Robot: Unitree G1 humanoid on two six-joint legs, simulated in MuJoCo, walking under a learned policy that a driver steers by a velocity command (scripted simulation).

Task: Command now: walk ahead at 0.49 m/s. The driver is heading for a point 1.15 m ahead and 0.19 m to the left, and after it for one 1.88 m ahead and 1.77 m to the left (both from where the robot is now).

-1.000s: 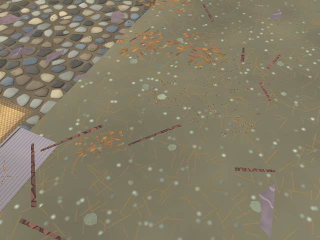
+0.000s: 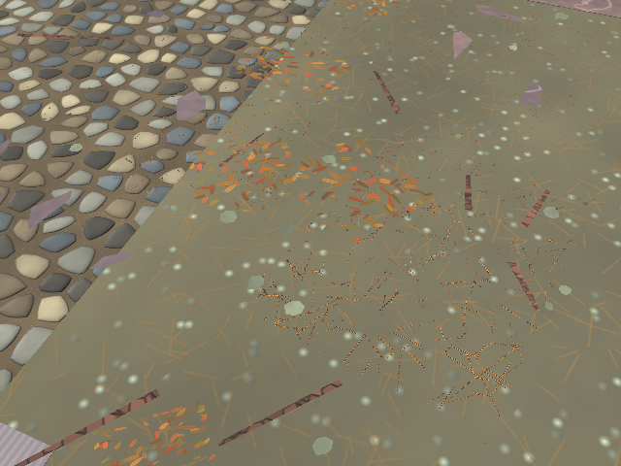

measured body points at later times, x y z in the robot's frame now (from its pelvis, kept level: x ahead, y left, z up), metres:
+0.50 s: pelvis +0.20 -0.07 -0.01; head +0.23 -0.08 +0.44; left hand +0.30 +0.18 -0.13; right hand +0.26 -0.32 -0.16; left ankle +0.18 +0.09 -0.71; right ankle +0.29 -0.15 -0.74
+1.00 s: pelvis +0.25 -0.05 -0.01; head +0.27 -0.05 +0.44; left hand +0.30 +0.20 -0.16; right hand +0.27 -0.29 -0.16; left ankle +0.23 +0.08 -0.74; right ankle +0.29 -0.15 -0.74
